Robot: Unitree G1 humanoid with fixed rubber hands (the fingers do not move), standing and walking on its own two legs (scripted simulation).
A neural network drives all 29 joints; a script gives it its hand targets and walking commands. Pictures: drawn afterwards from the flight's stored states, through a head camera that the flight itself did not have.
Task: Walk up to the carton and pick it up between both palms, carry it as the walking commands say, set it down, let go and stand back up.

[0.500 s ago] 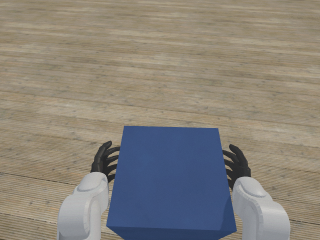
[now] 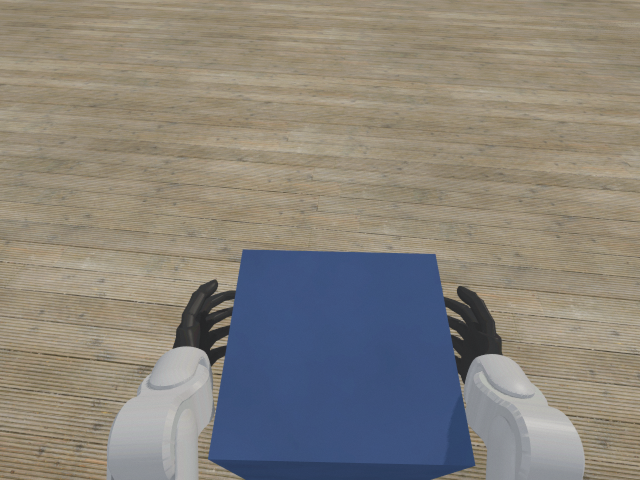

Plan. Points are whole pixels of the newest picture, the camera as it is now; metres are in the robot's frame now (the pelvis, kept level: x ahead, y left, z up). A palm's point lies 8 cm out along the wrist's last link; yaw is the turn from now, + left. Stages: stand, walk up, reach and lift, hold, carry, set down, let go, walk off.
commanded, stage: carry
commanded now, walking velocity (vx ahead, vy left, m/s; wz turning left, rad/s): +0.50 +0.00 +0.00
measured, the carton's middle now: (334, 378) +0.24 +0.00 +0.03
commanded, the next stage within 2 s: none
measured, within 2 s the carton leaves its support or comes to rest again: neither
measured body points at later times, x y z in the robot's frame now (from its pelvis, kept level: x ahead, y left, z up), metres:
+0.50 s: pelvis +0.34 +0.01 +0.01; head +0.34 +0.01 +0.46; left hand +0.59 +0.16 +0.10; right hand +0.59 -0.14 +0.10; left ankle +0.49 +0.12 -0.71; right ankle +0.16 -0.09 -0.72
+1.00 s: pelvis +0.69 +0.01 +0.00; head +0.68 +0.02 +0.45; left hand +0.94 +0.16 +0.10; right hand +0.93 -0.14 +0.10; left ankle +0.50 +0.11 -0.72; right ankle +0.86 -0.10 -0.71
